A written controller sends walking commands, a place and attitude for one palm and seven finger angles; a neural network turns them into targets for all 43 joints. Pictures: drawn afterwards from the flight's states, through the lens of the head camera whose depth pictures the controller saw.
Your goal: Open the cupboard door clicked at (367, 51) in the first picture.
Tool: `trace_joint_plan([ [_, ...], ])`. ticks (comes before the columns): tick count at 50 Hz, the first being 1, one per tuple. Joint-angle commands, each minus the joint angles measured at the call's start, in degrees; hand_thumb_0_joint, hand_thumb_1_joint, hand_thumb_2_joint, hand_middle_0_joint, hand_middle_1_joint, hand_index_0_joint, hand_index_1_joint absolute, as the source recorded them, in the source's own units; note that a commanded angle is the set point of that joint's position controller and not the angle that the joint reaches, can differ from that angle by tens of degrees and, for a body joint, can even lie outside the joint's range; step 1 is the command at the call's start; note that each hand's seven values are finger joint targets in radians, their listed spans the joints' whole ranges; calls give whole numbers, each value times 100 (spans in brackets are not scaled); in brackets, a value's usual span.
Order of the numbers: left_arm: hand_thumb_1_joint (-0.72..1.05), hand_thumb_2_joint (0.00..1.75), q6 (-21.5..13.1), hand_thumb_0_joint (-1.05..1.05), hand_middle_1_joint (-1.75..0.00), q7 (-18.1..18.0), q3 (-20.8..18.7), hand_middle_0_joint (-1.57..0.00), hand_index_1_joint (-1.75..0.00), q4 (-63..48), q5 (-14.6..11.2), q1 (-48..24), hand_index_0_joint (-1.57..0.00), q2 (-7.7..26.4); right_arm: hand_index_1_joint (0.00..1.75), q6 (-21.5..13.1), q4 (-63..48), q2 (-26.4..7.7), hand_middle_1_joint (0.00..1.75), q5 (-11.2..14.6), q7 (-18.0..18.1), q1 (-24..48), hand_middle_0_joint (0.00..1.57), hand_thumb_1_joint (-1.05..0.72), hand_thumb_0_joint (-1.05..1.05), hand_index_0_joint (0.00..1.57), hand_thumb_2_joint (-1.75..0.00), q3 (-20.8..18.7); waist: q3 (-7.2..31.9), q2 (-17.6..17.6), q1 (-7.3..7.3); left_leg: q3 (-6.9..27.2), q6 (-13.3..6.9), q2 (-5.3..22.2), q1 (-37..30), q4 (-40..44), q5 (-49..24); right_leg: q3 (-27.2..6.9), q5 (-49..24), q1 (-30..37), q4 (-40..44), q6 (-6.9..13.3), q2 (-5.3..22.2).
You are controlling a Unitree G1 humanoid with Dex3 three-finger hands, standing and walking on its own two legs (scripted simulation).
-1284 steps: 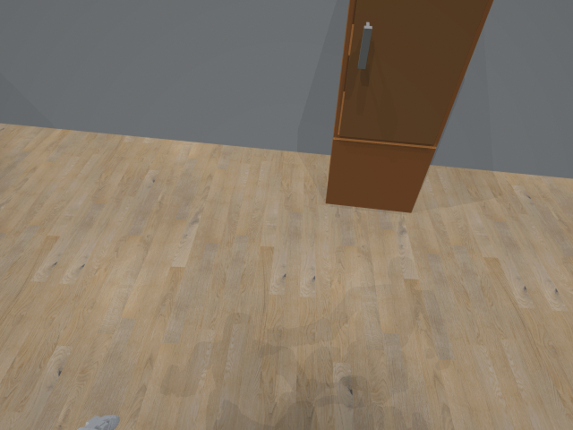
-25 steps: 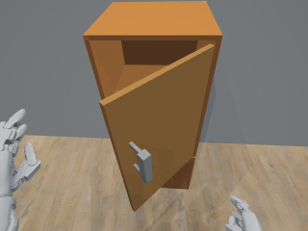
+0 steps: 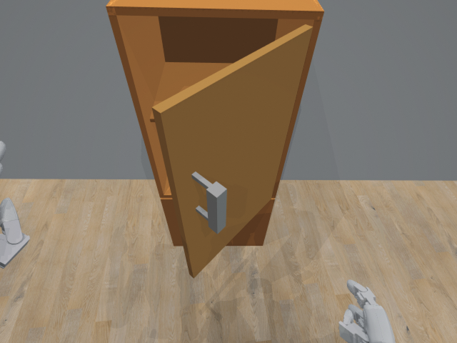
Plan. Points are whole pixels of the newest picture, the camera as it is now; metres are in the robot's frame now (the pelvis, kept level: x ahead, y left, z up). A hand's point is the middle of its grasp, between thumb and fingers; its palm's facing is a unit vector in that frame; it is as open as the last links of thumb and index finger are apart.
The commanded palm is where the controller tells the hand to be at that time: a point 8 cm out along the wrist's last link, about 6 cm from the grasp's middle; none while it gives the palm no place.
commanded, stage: step back with the hand held close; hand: left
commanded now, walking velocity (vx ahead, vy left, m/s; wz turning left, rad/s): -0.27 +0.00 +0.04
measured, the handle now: (208, 202) +0.36 +0.07 +0.04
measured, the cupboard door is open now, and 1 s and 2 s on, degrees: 47 47 47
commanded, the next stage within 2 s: stop stepping back and stand still in 0.56 s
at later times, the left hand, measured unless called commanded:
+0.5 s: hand out of the picture +0.12 +0.27 +0.18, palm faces +0.50 -0.73 -0.47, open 7.4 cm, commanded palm +0.07 +0.30 +0.18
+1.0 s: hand out of the picture +0.02 +0.24 +0.17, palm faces +0.39 -0.76 -0.52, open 7.4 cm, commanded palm -0.02 +0.27 +0.18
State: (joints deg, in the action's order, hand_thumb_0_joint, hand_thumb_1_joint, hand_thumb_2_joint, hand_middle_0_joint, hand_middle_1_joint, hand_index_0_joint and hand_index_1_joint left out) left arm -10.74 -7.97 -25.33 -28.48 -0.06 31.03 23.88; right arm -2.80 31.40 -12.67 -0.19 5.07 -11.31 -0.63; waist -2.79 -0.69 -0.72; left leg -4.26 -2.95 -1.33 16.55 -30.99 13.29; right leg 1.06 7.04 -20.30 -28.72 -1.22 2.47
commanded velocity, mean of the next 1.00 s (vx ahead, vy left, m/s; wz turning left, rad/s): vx -0.14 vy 0.01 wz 0.01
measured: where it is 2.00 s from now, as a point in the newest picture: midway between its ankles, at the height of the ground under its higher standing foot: outside the picture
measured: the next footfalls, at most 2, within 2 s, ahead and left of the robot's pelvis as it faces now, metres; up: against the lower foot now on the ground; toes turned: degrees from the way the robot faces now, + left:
right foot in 0.56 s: -0.11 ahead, -0.12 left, +0.00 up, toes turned -3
left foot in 0.72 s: -0.01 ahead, +0.07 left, +0.00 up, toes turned +0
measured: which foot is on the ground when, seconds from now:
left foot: down 0.00-0.58, up 0.60-0.70, down 0.72-0.94, up 0.96-1.00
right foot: down 0.00-0.26, up 0.28-0.54, down 0.56-1.00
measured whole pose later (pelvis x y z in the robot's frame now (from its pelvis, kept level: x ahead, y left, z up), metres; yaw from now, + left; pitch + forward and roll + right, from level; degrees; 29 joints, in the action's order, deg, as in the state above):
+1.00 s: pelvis -0.17 -0.03 +0.01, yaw -2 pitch +0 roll +1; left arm -9.5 -8.0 -24.8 -29.5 -1.6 35.2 25.0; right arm -5.7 35.3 -12.4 -1.0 4.5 -12.8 -0.3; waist 0.1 -1.8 -0.7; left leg -1.1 0.5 -1.8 26.9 -44.2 17.3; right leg 3.4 14.1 -15.3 -29.2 3.3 -0.5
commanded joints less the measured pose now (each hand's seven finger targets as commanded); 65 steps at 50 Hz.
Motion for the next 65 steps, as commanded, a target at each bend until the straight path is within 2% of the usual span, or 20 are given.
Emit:
trace_joint_plan([
  [1,90,90,-400,0,-30,-181,-644,-20,-30,-1155,152,-343,-20,813,30,-351,-967,-836,30,-68,92,545,20,-90,0,20,-90,-301,341,652,-1,1170,-326,962,2488,1517,2273,-388,54,2034,-673,78,-109],
  [9,90,90,-522,0,-30,-262,-593,-20,-30,-1409,6,-524,-20,957,30,-419,-685,-602,30,-41,-11,261,20,-90,0,20,-90,-210,642,-569,150,530,109,195,-10,-921,1296,-1258,1948,-864,1067,628,1016],
  [12,90,90,-564,0,-30,-301,-692,-20,-30,-1566,-30,-449,-20,994,30,-447,-781,-743,30,-36,74,372,20,-90,0,20,-90,-197,386,620,136,1355,-101,748,734,685,2135,-599,2055,-539,-1,248,290],
  [14,90,90,-621,0,-30,-361,-894,-20,-30,-1630,137,-444,-20,913,30,-551,-803,-790,30,-156,124,421,20,-90,0,20,-90,-253,477,2054,96,2888,-679,2034,2852,2626,3535,-87,1301,1377,-2959,-71,-658],
  [17,90,90,-645,0,-30,-375,-958,-20,-30,-1534,97,-480,-20,1077,30,-721,-618,-648,30,-109,40,415,20,-90,0,20,-90,-355,694,948,87,2382,-746,2014,1562,1982,1661,-473,1885,418,-3591,38,-537],
  [23,90,90,-441,0,-30,-243,-390,-20,-30,-1415,-167,-131,-20,713,30,-843,-306,-628,30,-106,-133,432,20,-90,0,20,-90,-225,843,1455,73,1599,-198,1422,-166,2098,527,150,2193,431,-519,152,-546],
  [27,90,90,-477,0,-30,-114,-476,-20,-30,-1462,-258,-332,-20,1091,30,-665,-214,-562,30,-67,-155,471,20,-90,0,20,-90,-200,1307,253,49,643,257,757,-1026,512,-1294,-522,-339,552,1407,477,298],
  [29,90,90,-611,0,-30,-132,-955,-20,-30,-1453,-310,-411,-20,1614,30,-680,-333,-508,30,-65,-44,708,20,-90,0,20,-90,-141,1190,-639,-80,161,342,405,-749,-698,-73,-716,-2173,175,1222,600,1113],
  [33,90,90,-404,0,-30,-5,-1057,-20,-30,-1404,-269,21,-20,1538,30,-600,-649,-404,30,89,73,914,20,-90,0,20,-90,-39,1480,-1066,-103,78,288,83,459,-405,-184,-411,-5471,1778,-78,356,933],
  [35,90,90,-292,0,-30,-1,-925,-20,-30,-1494,-346,424,-20,1291,30,-534,-606,-553,30,60,107,755,20,-90,0,20,-90,-43,1713,348,67,256,144,314,-1218,450,-3369,85,-3611,859,-722,-4,204],
  [37,90,90,-296,0,-30,-6,-749,-20,-30,-1631,-338,485,-20,1167,30,-671,-533,-703,30,26,-13,444,20,-90,0,20,-90,-179,1805,1730,5,1395,-218,1354,-2165,960,-4767,-47,1956,-109,-1519,28,-391],
  [40,90,90,-235,0,-30,-118,-894,-20,-30,-1473,-303,457,-20,1217,30,-801,-502,-664,30,-54,-55,395,20,-90,0,20,-90,-165,1050,1356,30,1871,-386,1532,-491,2047,-348,-118,2355,373,-1489,90,-339],
  [44,90,90,-133,0,-30,-172,-742,-20,-30,-1084,-240,602,-20,1052,30,-676,-656,-707,30,-9,-2,559,20,-90,0,20,-90,-171,417,1027,85,939,93,811,1166,2138,2111,464,1698,1663,176,204,-455],
  [45,90,90,-136,0,-30,-154,-677,-20,-30,-1026,-202,496,-20,1056,30,-606,-667,-676,30,-23,3,575,20,-90,0,20,-90,-188,285,598,126,646,217,502,1134,1404,1984,147,2058,1330,775,326,-193],
  [47,90,90,-198,0,-30,-121,-605,-20,-30,-1122,-192,53,-20,1162,30,-486,-524,-631,30,-69,22,535,20,-90,0,20,-90,-254,187,-1034,139,429,423,-35,98,-1981,880,-2337,3820,-1122,2491,1021,1652],
  [48,90,90,-246,0,-30,-129,-581,-20,-30,-1219,-139,-394,-20,1205,30,-475,-379,-645,30,-110,26,488,20,-90,0,20,-90,-264,90,-1051,110,555,435,60,399,-2998,921,-2455,3840,-1428,2500,1159,1859],
  [52,90,90,-293,0,-30,-147,-370,-20,-30,-748,-30,-884,-20,999,30,-629,-282,-514,30,-110,72,353,20,-90,0,20,-90,-110,363,-603,218,264,262,434,184,-1757,620,-990,2922,-751,1786,750,1131],
  [56,90,90,-328,0,-30,-260,-302,-20,-30,-892,26,-759,-20,951,30,-871,-195,-603,30,-119,210,164,20,-90,0,20,-90,-131,389,284,125,53,67,242,-584,610,882,-870,2505,-149,1106,645,814],
  [59,90,90,-489,0,-30,-286,-549,-20,-30,-1352,11,-719,-20,1062,30,-919,-394,-730,30,-72,102,142,20,-90,0,20,-90,-134,589,1555,35,1821,-400,1514,-550,1266,-55,79,829,-15,-842,133,-159],
  [65,90,90,-490,0,-30,-144,-632,-20,-30,-965,-111,-200,-20,980,30,-958,-327,-644,30,-21,-55,225,20,-90,0,20,-90,-144,449,320,84,597,-8,817,537,523,-303,-296,-74,1188,-127,283,21],
])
